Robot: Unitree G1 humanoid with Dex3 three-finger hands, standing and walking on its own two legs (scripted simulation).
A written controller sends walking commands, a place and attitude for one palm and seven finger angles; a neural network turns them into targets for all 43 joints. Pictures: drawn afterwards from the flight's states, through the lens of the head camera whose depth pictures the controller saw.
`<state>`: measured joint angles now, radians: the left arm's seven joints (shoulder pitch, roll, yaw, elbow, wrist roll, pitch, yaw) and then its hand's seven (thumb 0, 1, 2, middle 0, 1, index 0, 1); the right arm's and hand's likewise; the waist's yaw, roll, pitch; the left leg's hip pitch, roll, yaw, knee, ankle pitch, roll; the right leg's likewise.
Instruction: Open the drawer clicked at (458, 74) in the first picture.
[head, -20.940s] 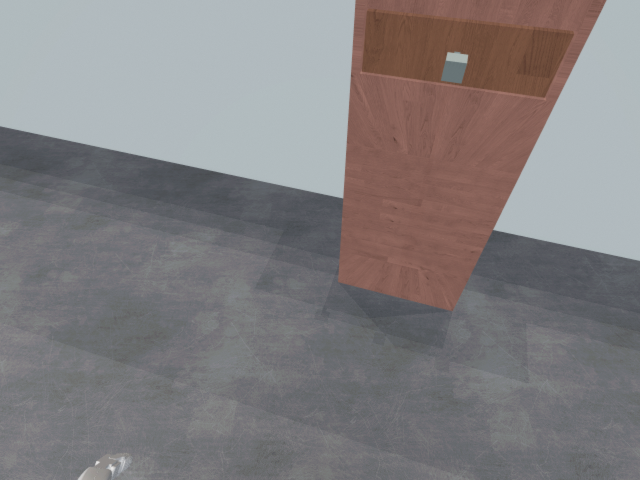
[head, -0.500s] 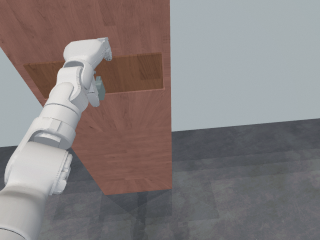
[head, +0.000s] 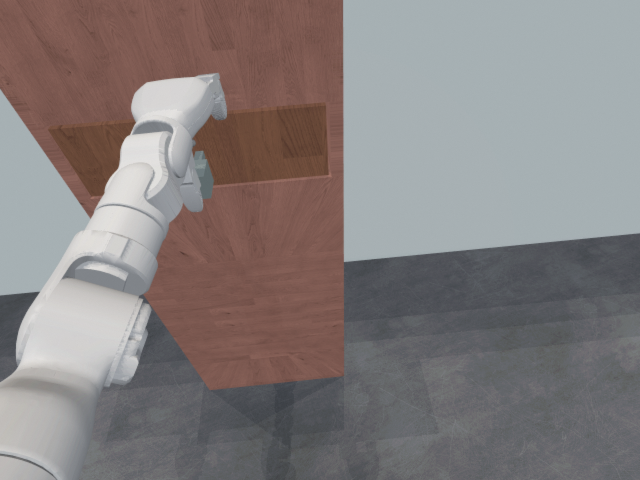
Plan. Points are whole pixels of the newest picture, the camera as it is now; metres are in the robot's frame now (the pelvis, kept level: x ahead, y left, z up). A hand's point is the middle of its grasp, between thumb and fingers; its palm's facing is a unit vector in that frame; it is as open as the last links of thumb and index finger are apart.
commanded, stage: re-aim the fingers above the handle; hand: left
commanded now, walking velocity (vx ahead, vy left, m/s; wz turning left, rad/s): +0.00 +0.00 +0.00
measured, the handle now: (196, 171) +0.51 +0.17 +0.13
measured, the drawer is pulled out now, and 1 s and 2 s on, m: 0.00 0.00 0.00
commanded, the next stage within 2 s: lower the fingers behind the handle in 0.24 s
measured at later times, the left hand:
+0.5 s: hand (192, 142) +0.49 +0.15 +0.20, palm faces +0.05 -0.04 -1.00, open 13.4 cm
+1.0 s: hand (194, 144) +0.49 +0.15 +0.20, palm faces +0.08 -0.03 -1.00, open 13.5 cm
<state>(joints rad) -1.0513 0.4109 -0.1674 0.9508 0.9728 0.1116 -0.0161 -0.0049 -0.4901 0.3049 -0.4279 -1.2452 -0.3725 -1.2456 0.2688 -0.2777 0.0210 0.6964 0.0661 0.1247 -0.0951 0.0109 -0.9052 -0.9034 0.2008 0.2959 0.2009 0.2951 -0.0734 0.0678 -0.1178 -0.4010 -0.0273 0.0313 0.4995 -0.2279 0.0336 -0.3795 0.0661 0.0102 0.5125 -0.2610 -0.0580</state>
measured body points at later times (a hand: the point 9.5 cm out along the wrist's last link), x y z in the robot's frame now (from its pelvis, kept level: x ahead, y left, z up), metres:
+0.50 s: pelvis -0.01 +0.00 +0.00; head +0.01 -0.02 +0.45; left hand +0.48 +0.15 +0.25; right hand +0.07 -0.27 -0.13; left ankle +0.01 +0.10 -0.73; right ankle -0.01 -0.08 -0.74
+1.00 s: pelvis -0.02 +0.00 -0.01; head +0.00 -0.02 +0.44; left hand +0.48 +0.15 +0.25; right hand +0.03 -0.28 -0.14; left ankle +0.01 +0.10 -0.73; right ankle -0.01 -0.08 -0.74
